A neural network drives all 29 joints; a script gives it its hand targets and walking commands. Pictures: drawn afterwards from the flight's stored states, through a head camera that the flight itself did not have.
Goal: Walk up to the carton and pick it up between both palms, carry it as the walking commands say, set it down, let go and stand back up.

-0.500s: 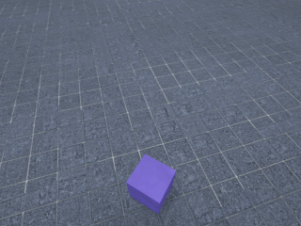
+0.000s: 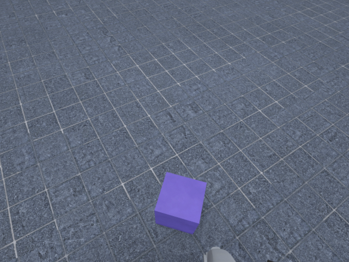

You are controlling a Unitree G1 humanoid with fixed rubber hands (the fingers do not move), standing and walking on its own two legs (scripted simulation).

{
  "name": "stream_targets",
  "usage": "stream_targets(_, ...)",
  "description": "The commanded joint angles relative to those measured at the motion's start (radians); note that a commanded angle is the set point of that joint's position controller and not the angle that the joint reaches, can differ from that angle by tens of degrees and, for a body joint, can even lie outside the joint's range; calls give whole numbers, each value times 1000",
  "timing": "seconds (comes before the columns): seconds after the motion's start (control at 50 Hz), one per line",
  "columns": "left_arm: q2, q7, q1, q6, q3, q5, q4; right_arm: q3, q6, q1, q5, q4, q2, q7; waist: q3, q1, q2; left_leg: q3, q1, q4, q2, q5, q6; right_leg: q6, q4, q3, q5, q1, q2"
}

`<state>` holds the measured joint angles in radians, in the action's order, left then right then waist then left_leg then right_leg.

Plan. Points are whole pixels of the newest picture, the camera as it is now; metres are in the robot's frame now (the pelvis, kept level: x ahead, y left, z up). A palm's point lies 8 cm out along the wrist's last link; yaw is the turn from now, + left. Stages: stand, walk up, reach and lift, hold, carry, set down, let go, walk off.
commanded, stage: walk up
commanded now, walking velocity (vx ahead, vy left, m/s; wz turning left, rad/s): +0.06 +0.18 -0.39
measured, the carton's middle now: (179, 204) +0.44 -0.03 -0.65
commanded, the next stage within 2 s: stand in 0.80 s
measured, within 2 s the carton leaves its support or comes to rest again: neither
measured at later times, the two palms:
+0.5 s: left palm (95, 232) +0.19 +0.21 -0.12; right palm out of the picture -0.08 -0.21 -0.14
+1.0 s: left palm out of the picture +0.04 +0.23 -0.14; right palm out of the picture -0.01 -0.25 -0.14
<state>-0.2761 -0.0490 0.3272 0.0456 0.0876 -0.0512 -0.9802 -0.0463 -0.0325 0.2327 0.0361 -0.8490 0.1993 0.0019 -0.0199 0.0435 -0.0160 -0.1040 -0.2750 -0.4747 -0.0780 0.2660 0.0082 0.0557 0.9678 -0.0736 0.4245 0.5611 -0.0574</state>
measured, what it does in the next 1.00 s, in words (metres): steps on the spot: right foot, then left foot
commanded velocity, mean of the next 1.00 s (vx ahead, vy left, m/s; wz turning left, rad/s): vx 0.01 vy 0.04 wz -0.16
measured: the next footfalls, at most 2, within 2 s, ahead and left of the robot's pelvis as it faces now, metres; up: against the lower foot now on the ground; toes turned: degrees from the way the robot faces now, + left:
right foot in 0.54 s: +0.03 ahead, -0.13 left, +0.00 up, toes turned +4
left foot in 0.96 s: +0.03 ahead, +0.12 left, +0.00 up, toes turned -6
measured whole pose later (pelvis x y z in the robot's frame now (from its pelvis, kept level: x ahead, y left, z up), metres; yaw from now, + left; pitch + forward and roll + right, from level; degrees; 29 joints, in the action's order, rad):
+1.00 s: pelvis +0.00 +0.00 +0.00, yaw -9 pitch +2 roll +0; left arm -0.18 -0.02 0.28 -0.01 0.03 -0.01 -1.06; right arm -0.04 -0.01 0.27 0.01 -1.02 0.19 -0.04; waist -0.02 0.02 0.00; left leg -0.07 -0.16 -0.39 -0.03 0.27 0.01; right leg -0.01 0.46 0.05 0.23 0.27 -0.01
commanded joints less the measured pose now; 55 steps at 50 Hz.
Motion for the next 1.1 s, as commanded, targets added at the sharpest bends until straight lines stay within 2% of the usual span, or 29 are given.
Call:
stream_targets(0.0,-12,28,49,6,-1,10,44,-16,37,42,-2,37,100,-23,7,-8,189,67,62,203,-149,-261,-45,-17,171,69,-51,29,2)
stream_targets(0.04,6,30,66,1,-10,14,39,-13,53,67,-14,24,97,-41,44,-4,148,24,196,140,-155,-599,-82,-14,164,103,-86,28,26)
stream_targets(0.1,49,31,-113,-2,-32,32,115,-7,53,189,-14,-32,65,-46,-13,-53,191,38,233,102,-178,-844,-122,-20,-25,141,-54,28,33)
stream_targets(0.12,63,28,-162,-2,-36,39,133,-6,52,237,-10,-49,62,-49,-12,-86,200,60,251,93,-179,-903,-112,-23,-84,145,-31,8,46)
stream_targets(0.14,55,37,-172,-8,-40,35,139,-10,48,222,-10,-55,94,-53,18,-69,185,56,278,73,-207,-913,-137,-26,-151,133,-19,-18,43)
stream_targets(0.2,34,41,-179,-20,-37,45,122,-24,50,229,-13,-71,141,-57,59,-85,201,104,309,48,-254,-942,-156,-40,-269,136,-22,-114,65)
stream_targets(0.24,9,30,-185,-6,-20,48,115,-30,57,248,-14,-78,150,-61,80,-96,65,260,406,62,-376,-979,-176,-33,-213,101,15,-31,45)
stream_targets(0.28,33,32,-201,-4,-20,48,114,-30,53,277,-6,-104,121,-60,87,-99,88,288,358,85,-370,-868,-169,-45,-224,81,16,-82,41)
stream_targets(0.34,57,34,-250,-8,-23,46,123,-36,55,219,-7,-110,118,-64,95,-87,57,176,336,84,-326,-717,-169,-40,-260,107,-25,-107,45)
stream_targets(0.38,48,38,-296,-3,-20,44,145,-50,50,271,-3,-129,146,-66,36,-126,116,168,324,88,-338,-714,-158,-36,-267,123,-33,-70,47)
stream_targets(0.42,87,50,-278,-13,-33,50,143,-39,41,226,7,-105,101,-59,21,-105,200,67,203,82,-247,-617,-116,-40,-364,139,-94,-208,55)
stream_targets(0.48,48,35,-142,-29,-21,38,82,-30,34,171,-14,-113,103,-48,70,-43,148,-32,81,-5,-180,-326,-43,-57,-571,168,-268,-444,35)
stream_targets(0.5,-5,27,-114,-41,-12,32,74,-15,32,225,-27,-114,46,-43,95,-41,-23,-75,-24,-80,-100,-142,2,-87,-615,75,-383,-558,-59)
stream_targets(0.52,-53,20,-63,-47,-4,17,60,-8,30,187,-29,-95,32,-44,64,-23,-182,-105,-159,-209,-27,189,31,-161,-640,-124,-592,-601,-229)
stream_targets(0.54,-74,18,-20,-49,-4,13,52,-15,20,161,-20,-78,36,-31,72,-5,-166,-33,-174,-329,-40,308,27,-230,-695,-235,-419,-525,-309)
stream_targets(0.56,-77,19,-78,-44,-11,19,47,-27,6,139,-14,-66,58,-31,-25,-22,-133,9,-147,-389,-41,328,40,-260,-726,-243,-431,-382,-338)
stream_targets(0.6,-38,14,-121,-54,-24,33,59,-13,-9,122,-6,-89,37,-26,-84,-26,-53,55,-167,-406,-50,224,51,-234,-775,-220,-279,-297,-288)
stream_targets(0.62,-37,17,-115,-57,-30,40,64,-12,-10,153,-8,-91,23,-24,-89,-49,-65,74,-132,-427,-43,194,36,-212,-784,-188,-204,-233,-242)
stream_targets(0.66,-31,15,-142,-58,-24,33,63,-20,-17,169,-2,-110,19,-22,-51,-50,-45,65,-157,-447,-13,120,43,-189,-760,-163,-270,-278,-239)
stream_targets(0.68,-41,17,-105,-59,-19,22,47,-27,-19,181,12,-122,57,-15,-19,-53,-53,75,-159,-433,-7,76,40,-168,-784,-184,-40,-300,-215)
stream_targets(0.72,-12,18,-125,-64,-38,28,36,-14,-8,110,-9,-106,42,-13,-21,-65,-104,85,-100,-336,14,77,28,-163,-773,-94,-161,-294,-142)
stream_targets(0.78,-6,18,-90,-74,-37,20,10,-1,-4,76,-18,-114,29,-14,27,-47,-161,58,-34,-202,47,63,17,-167,-758,-13,-272,-365,-124)
stream_targets(0.8,-32,20,-70,-69,-32,20,0,-4,-6,56,-19,-118,52,-24,13,-29,-101,44,-6,-175,70,106,25,-179,-754,-90,-231,-328,-139)
stream_targets(0.86,-50,22,-61,-59,-32,36,-34,3,4,111,-32,-147,45,-39,10,-61,-162,5,86,59,77,12,19,-169,-700,-79,-212,-331,-153)
stream_targets(0.9,-14,23,-45,-63,-36,36,-30,-15,23,166,-37,-180,89,-44,38,-75,-98,52,205,149,3,-118,3,-120,-629,-37,-279,-300,-110)
stream_targets(0.94,86,28,3,-64,-53,44,-50,-18,39,179,-18,-177,122,-47,66,-57,129,195,254,185,-161,-223,-30,-52,-520,45,-209,-225,-8)
stream_targets(0.98,86,26,0,-52,-52,46,-55,-3,41,150,-27,-181,91,-40,29,-26,113,167,224,187,-186,-245,-55,-45,-472,63,-90,-207,23)
stream_targets(1.0,86,25,3,-51,-58,39,-53,-8,44,93,-27,-153,108,-42,-6,-34,169,153,167,190,-190,-261,-80,-35,-500,135,-157,-260,30)
stream_targets(1.08,32,22,-28,-59,-55,29,-76,-2,52,119,-26,-187,91,-42,-27,-34,106,105,70,170,-93,-271,-48,-54,-540,114,-382,-389,-26)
